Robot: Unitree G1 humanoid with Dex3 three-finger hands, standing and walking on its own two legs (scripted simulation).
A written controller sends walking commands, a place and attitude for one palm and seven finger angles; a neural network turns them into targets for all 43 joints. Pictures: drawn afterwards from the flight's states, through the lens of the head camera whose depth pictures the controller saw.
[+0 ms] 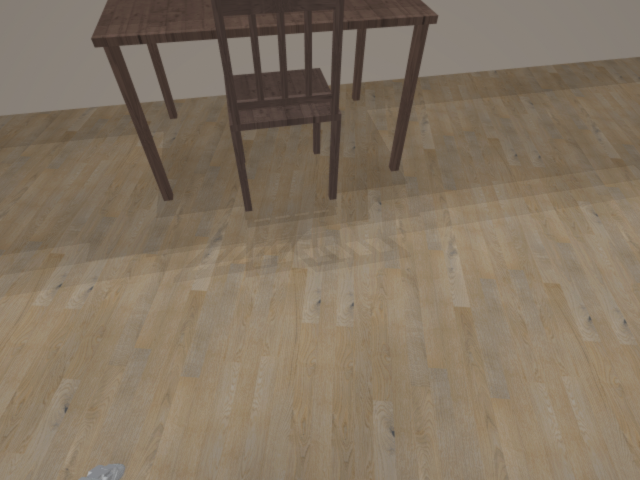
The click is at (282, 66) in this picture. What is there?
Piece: chair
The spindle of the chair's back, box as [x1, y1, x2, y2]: [276, 13, 287, 97]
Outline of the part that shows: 276,13 282,97 287,97 283,13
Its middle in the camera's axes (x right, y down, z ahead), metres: -0.13 -0.61 +1.30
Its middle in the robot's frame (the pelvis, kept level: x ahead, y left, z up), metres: +1.37 +0.20 -0.10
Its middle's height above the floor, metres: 0.67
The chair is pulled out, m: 0.00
